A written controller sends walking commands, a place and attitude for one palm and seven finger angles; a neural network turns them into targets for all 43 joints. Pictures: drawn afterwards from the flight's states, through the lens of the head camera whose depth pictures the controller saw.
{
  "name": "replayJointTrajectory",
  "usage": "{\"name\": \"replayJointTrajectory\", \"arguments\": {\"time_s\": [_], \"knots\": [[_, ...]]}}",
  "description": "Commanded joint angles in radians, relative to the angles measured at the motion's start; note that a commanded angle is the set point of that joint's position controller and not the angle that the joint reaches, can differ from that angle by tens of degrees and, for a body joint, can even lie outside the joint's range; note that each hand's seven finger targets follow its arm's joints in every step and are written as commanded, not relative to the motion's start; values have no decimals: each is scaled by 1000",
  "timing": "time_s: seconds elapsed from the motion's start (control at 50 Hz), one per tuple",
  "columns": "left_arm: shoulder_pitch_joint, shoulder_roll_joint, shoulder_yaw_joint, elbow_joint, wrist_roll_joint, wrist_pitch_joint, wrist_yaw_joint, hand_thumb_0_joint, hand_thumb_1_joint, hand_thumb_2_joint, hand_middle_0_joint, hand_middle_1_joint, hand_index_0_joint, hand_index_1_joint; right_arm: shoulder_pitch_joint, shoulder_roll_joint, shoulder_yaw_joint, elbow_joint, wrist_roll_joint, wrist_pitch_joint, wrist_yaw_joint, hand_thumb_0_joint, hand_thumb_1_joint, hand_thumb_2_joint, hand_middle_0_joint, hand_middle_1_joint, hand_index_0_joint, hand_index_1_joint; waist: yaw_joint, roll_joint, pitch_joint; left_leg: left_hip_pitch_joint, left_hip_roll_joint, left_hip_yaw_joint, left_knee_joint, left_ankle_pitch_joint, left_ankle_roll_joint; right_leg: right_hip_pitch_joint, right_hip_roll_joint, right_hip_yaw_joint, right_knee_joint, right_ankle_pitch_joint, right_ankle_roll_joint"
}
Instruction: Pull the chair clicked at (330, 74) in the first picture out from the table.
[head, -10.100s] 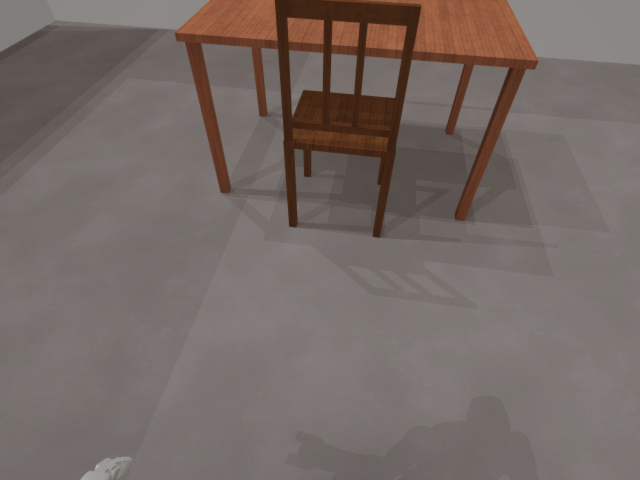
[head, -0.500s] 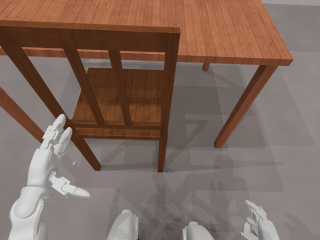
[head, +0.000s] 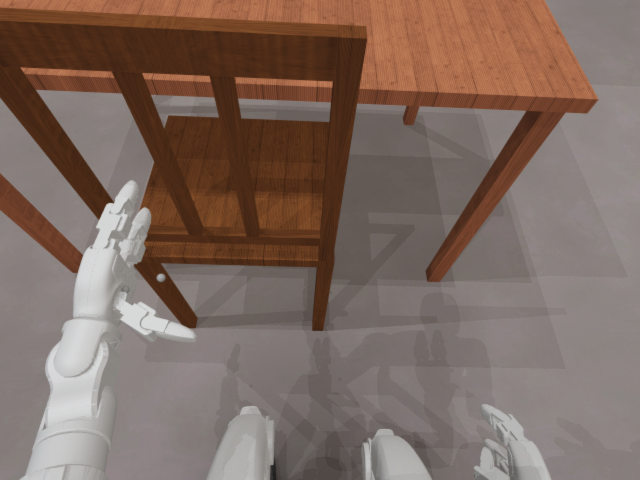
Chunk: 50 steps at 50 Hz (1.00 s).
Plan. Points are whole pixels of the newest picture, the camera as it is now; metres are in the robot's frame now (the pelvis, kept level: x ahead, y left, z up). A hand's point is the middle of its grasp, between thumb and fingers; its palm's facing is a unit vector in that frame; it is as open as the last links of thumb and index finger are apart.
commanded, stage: aim the fingers beside a spindle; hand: left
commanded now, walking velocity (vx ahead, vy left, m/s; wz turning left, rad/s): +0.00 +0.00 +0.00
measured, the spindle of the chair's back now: (169, 169) +0.52 +0.23 +0.03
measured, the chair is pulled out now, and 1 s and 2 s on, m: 0.00 0.00 0.00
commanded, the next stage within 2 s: none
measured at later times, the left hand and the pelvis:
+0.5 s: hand (175, 254) +0.39 +0.20 +0.01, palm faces -0.01 -1.00 -0.06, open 16.9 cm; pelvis -0.01 -0.01 -0.02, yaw -1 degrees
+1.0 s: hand (164, 259) +0.38 +0.21 +0.01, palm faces -0.01 -1.00 -0.04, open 16.9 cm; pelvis +0.00 +0.00 -0.02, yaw -1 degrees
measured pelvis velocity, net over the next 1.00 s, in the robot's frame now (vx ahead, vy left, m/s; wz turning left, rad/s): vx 0.00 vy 0.00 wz -0.02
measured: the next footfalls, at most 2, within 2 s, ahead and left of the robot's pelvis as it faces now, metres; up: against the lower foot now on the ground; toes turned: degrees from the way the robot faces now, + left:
none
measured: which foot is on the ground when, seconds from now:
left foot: down 0.00-1.00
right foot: down 0.00-1.00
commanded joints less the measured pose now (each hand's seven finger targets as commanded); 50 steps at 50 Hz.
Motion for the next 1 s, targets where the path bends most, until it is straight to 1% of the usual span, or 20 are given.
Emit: {"name": "replayJointTrajectory", "arguments": {"time_s": [0.0, 0.06, 0.14, 0.16, 0.26, 0.32, 0.38, 0.42, 0.44, 0.52, 0.58, 0.66, 0.68, 0.7, 0.72, 0.74, 0.78, 0.88, 0.9, 0.98], "knots": [[-225, 196, 86, -111, -11, -56, -6, 0, -500, 300, -60, -80, -60, -80, 40, -168, -71, -104, 0, -24, -10, 0, -900, -900, 200, 300, 200, 300, -3, 33, -326, 367, -30, -15, -138, 206, 19, 18, 34, -29, -160, 242, -51], [-269, 191, 71, -147, -18, -70, -27, 0, -500, 300, -60, -80, -60, -80, 43, -165, -74, -106, 0, -20, -10, 0, -900, -900, 200, 300, 200, 300, -5, 54, -386, 398, -31, -11, -127, 242, 21, 33, 33, -22, -155, 278, -51], [-346, 200, 67, -136, -16, -90, -25, 0, -500, 300, -60, -80, -60, -80, 53, -165, -73, -85, -2, -19, -11, 0, -900, -900, 200, 300, 200, 300, -17, 89, -391, 417, -26, -24, -118, 243, 17, -10, 35, -25, -145, 256, -54], [-369, 193, 61, -124, -13, -92, -22, 0, -500, 300, -60, -80, -60, -80, 54, -165, -75, -78, -2, -19, -11, 0, -900, -900, 200, 300, 200, 300, -27, 73, -382, 409, -25, -24, -112, 227, 18, -25, 35, -26, -146, 245, -51], [-431, 239, 106, 0, 2, -89, -11, 0, -500, 300, -60, -80, -60, -80, 69, -172, -74, -58, -5, -5, -12, 0, -900, -900, 200, 300, 200, 300, -26, 41, -366, 338, -27, -19, -90, 197, 22, -36, 35, -18, -131, 232, -51], [-422, 265, 129, 22, 7, -87, -16, 0, -500, 300, -60, -80, -60, -80, 78, -175, -75, -66, -6, 4, -4, 0, -900, -900, 200, 300, 200, 300, -9, 59, -396, 339, -29, -13, -85, 219, 20, -17, 33, -13, -124, 256, -55], [-429, 276, 139, 33, 4, -87, -25, 0, -500, 300, -60, -80, -60, -80, 84, -176, -75, -72, -6, 13, -1, 0, -900, -900, 200, 300, 200, 300, -14, 35, -415, 322, -31, -8, -74, 232, 27, 1, 38, -8, -119, 279, -53], [-404, 310, 174, 4, -3, -89, -30, 0, -500, 300, -60, -80, -60, -80, 82, -174, -78, -80, -4, 17, 2, 0, -900, -900, 200, 300, 200, 300, 3, 55, -451, 329, -31, -1, -75, 258, 26, 37, 35, 1, -118, 316, -52], [-397, 291, 157, -4, -7, -89, -35, 0, -500, 300, -60, -80, -60, -80, 80, -171, -77, -83, -3, 18, 4, 0, -900, -900, 200, 300, 200, 300, -1, 44, -454, 322, -33, 3, -76, 257, 28, 51, 35, 3, -122, 324, -50], [-362, 329, 206, 11, -24, -86, -54, 0, -500, 300, -60, -80, -60, -80, 84, -172, -76, -80, 0, 19, 2, 0, -900, -900, 200, 300, 200, 300, -3, 25, -419, 273, -33, 11, -71, 240, 32, 67, 38, 11, -126, 328, -45], [-415, 297, 173, -1, -33, -97, -74, 0, -500, 300, -60, -80, -60, -80, 87, -171, -75, -72, 2, 10, -2, 0, -900, -900, 200, 300, 200, 300, -23, 31, -399, 270, -33, 7, -61, 220, 36, 29, 40, 9, -125, 300, -45], [-380, 268, 140, -33, -41, -101, -101, 0, -500, 300, -60, -80, -60, -80, 86, -173, -83, -68, 2, -4, -3, 0, -900, -900, 200, 300, 200, 300, -17, 70, -425, 333, -32, -1, -70, 248, 31, 16, 38, 0, -130, 306, -50], [-398, 236, 110, -42, -46, -101, -106, 0, -500, 300, -60, -80, -60, -80, 89, -172, -83, -65, 4, -10, -4, 0, -900, -900, 200, 300, 200, 300, -33, 58, -424, 341, -31, -6, -64, 247, 35, -4, 41, -4, -127, 299, -49], [-415, 250, 113, -53, -43, -102, -106, 0, -500, 300, -60, -80, -60, -80, 89, -176, -84, -58, 3, -13, -5, 0, -900, -900, 200, 300, 200, 300, -32, 78, -423, 363, -27, -14, -71, 243, 30, -26, 39, -9, -130, 280, -50], [-393, 212, 85, -31, -43, -92, -109, 0, -500, 300, -60, -80, -60, -80, 86, -173, -85, -57, 4, -14, -4, 0, -900, -900, 200, 300, 200, 300, -35, 72, -403, 363, -29, -16, -73, 225, 30, -40, 38, -11, -137, 260, -49], [-399, 232, 105, -16, -45, -86, -104, 0, -500, 300, -60, -80, -60, -80, 89, -179, -86, -53, 4, -13, -7, 0, -900, -900, 200, 300, 200, 300, -37, 34, -391, 342, -28, -17, -70, 215, 32, -39, 38, -14, -137, 254, -48], [-436, 243, 107, -3, -34, -83, -88, 0, -500, 300, -60, -80, -60, -80, 93, -182, -82, -47, 2, -14, -10, 0, -900, -900, 200, 300, 200, 300, -42, 45, -369, 332, -27, -26, -67, 196, 32, -75, 40, -20, -123, 223, -51], [-410, 306, 169, -72, -18, -93, -46, 0, -500, 300, -60, -80, -60, -80, 83, -179, -80, -73, -6, -8, -5, 0, -900, -900, 200, 300, 200, 300, 2, 105, -452, 402, -26, -30, -80, 266, 20, -43, 38, -24, -107, 258, -60], [-427, 307, 167, -100, -14, -98, -39, 0, -500, 300, -60, -80, -60, -80, 78, -174, -78, -75, -8, -5, -3, 0, -900, -900, 200, 300, 200, 300, -2, 119, -475, 430, -26, -29, -81, 291, 20, -38, 37, -22, -111, 282, -58], [-336, 279, 154, -96, -18, -85, -34, 0, -500, 300, -60, -80, -60, -80, 76, -168, -75, -91, -5, 1, 5, 0, -900, -900, 200, 300, 200, 300, 2, 103, -455, 427, -24, -30, -93, 313, 17, -13, 43, -29, -113, 303, -58]]}}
